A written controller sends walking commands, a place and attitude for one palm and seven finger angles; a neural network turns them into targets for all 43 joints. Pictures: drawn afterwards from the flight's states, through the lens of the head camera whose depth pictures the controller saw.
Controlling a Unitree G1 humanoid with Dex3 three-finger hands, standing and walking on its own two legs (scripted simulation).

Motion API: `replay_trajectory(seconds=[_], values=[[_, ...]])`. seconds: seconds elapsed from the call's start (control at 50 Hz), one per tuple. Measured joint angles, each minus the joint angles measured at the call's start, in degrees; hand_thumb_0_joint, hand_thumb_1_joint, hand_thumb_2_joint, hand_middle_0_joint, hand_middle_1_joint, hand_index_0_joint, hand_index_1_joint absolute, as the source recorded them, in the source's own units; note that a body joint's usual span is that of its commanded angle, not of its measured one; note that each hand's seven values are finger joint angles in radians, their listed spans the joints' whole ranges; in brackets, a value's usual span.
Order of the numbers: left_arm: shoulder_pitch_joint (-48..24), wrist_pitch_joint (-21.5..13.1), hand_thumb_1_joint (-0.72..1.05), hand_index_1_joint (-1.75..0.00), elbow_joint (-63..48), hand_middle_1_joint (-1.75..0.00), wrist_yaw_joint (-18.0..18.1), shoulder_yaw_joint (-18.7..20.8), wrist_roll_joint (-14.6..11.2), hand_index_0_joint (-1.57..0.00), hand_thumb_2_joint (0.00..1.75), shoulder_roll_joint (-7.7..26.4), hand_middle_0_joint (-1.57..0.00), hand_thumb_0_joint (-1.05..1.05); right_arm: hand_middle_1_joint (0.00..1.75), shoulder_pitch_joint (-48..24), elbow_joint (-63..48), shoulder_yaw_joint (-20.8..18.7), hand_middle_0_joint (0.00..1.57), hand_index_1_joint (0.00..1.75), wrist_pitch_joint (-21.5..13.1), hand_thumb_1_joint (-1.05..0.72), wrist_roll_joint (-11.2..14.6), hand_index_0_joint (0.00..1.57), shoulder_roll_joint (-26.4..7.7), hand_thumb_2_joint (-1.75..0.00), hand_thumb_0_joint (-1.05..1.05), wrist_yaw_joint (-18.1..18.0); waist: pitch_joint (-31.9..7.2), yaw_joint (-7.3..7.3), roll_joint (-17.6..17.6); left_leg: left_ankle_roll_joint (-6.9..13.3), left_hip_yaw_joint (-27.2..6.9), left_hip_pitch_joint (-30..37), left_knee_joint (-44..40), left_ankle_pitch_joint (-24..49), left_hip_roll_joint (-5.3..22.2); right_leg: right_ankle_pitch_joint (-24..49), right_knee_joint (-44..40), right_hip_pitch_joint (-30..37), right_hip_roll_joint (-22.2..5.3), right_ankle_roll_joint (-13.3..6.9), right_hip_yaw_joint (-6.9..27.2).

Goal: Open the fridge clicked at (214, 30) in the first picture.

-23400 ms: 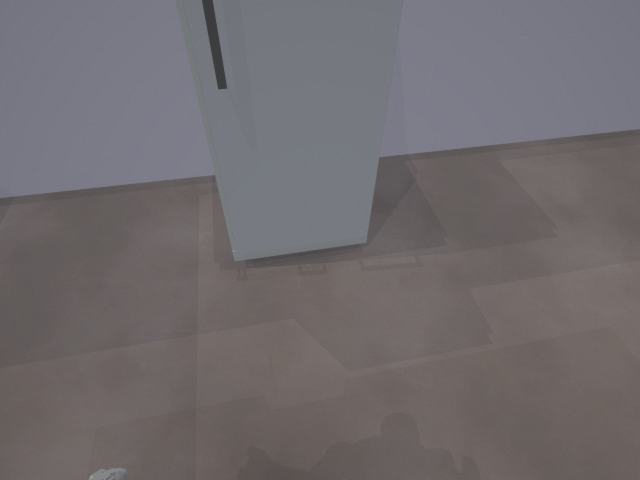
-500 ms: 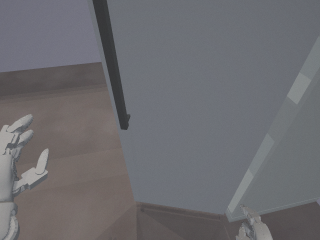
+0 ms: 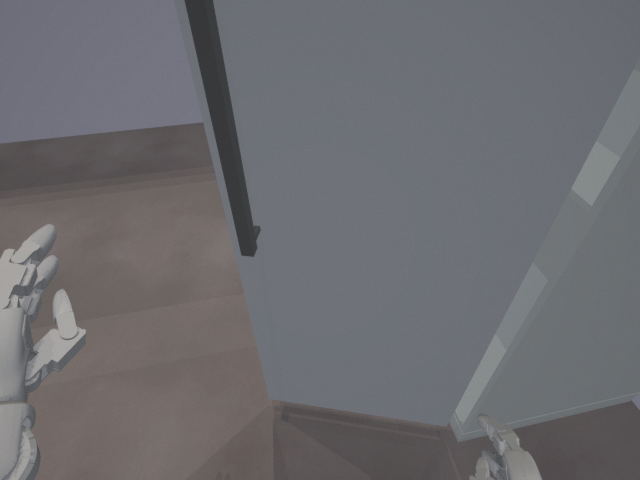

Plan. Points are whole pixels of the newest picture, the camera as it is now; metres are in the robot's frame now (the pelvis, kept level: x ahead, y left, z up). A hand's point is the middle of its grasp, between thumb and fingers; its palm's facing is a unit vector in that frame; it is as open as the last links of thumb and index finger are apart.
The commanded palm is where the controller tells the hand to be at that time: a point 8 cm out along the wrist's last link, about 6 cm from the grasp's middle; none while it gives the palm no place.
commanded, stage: step back with the hand held close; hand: left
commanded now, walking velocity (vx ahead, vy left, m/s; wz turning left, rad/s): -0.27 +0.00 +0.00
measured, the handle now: (230, 122) +0.48 +0.20 +0.24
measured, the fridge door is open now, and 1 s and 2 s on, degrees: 69 69 69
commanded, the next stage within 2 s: stop stepping back and stand still in 1.46 s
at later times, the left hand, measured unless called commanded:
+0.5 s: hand (38, 365) +0.15 +0.29 +0.16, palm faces +0.48 -0.74 -0.47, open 7.4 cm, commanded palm +0.09 +0.32 +0.17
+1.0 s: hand out of the picture +0.09 +0.28 +0.16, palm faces +0.46 -0.76 -0.46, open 7.4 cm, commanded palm +0.02 +0.32 +0.17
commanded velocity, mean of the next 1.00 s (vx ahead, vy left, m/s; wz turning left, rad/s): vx -0.30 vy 0.00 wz -0.01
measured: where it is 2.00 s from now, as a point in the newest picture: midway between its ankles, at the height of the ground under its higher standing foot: outside the picture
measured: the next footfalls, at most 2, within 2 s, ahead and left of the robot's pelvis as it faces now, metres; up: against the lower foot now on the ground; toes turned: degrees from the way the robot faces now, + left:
right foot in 1.30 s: -0.28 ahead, -0.10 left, +0.00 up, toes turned -4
left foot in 1.48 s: -0.11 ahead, +0.07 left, +0.00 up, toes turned +0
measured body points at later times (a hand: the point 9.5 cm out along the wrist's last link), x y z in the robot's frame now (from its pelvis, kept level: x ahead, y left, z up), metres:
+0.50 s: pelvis -0.05 +0.02 -0.02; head -0.05 +0.02 +0.43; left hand +0.12 +0.32 +0.18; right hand +0.12 -0.22 -0.09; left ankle -0.03 +0.11 -0.74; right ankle +0.03 -0.12 -0.74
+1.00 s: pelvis -0.11 +0.01 -0.02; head -0.08 +0.04 +0.43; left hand +0.06 +0.32 +0.18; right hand +0.07 -0.23 -0.09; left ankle -0.03 +0.11 -0.74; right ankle +0.00 -0.12 -0.74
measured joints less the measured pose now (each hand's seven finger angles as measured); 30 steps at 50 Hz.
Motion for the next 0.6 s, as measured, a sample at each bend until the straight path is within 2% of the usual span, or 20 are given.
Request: replay_trajectory(seconds=[0.04, 0.12, 0.24, 0.38, 0.5, 0.6], values=[[-1.2, -1.2, 0.88, -0.3, 0.3, -0.3, 0.1, 1.0, 0.4, -0.21, 0.9, 0.3, -0.21, 0.01, 0.3, 0.0, -0.9, 0.4, 0.2, 0.3, 0.7, -0.9, 0.4, 0.21, -0.3, -0.9, 0.01, 0.0, 0.0, -0.34, 0.1, 0.0, -0.3, -1.3, 0.9, -0.1, 0.2, 0.2, -0.1, -0.7, 0.1, 0.0, -0.3], [-0.2, -3.9, 0.89, -0.3, -0.9, -0.3, 0.8, 3.2, 0.9, -0.21, 0.9, 0.8, -0.21, 0.01, 0.3, -1.2, -2.5, 0.4, 0.2, 0.3, 2.9, -0.9, 0.2, 0.21, -0.7, -0.9, 0.01, 0.8, -0.8, -2.28, -0.4, 0.2, -0.4, -6.3, 3.2, -0.4, 0.4, 1.2, 0.2, -4.7, 0.3, 0.0, -0.4], [5.2, -4.7, 0.89, -0.3, -5.3, -0.3, 1.0, 2.6, 1.4, -0.21, 0.9, 1.9, -0.21, 0.01, 0.3, -1.7, -5.2, -1.0, 0.2, 0.3, 5.3, -0.9, 0.3, 0.21, -1.3, -0.9, 0.01, 0.3, -0.5, -4.04, -1.9, 1.0, 1.1, -10.0, 4.4, 0.1, -0.9, 1.4, 2.9, -9.6, -1.0, 0.9, 1.2], [6.1, -5.9, 0.88, -0.3, -7.0, -0.3, 1.6, 5.3, 2.0, -0.22, 0.9, 4.5, -0.21, 0.01, 0.3, -0.7, -6.7, -1.5, 0.2, 0.3, 6.1, -0.9, 0.6, 0.21, -0.8, -0.9, 0.01, -0.4, -0.2, -3.91, -3.4, 1.8, 1.9, -12.9, 7.4, 0.0, -1.8, 1.1, 6.7, -13.0, -2.0, 1.5, 2.1], [3.6, -7.0, 0.88, -0.3, -5.9, -0.3, 2.3, 6.1, 3.1, -0.22, 0.9, 2.7, -0.21, 0.01, 0.3, 0.3, -6.9, -1.0, 0.2, 0.3, 4.9, -0.9, 0.8, 0.21, -0.5, -0.9, 0.01, -0.2, -0.2, -3.5, -3.3, 2.1, 1.7, -16.0, 12.0, -1.0, -1.6, 0.7, 10.0, -15.5, -2.0, 1.3, 1.8], [2.8, -8.2, 0.89, -0.3, -6.8, -0.3, 2.4, 5.5, 3.6, -0.21, 0.9, 1.4, -0.21, 0.01, 0.3, 0.9, -6.1, -0.6, 0.2, 0.3, 4.1, -0.9, 0.5, 0.21, -0.4, -0.9, 0.01, 0.3, -0.2, -3.79, -3.5, 2.2, 1.1, -18.9, 14.8, -2.2, -1.2, 1.5, 10.5, -17.2, -1.7, 1.0, 1.2]])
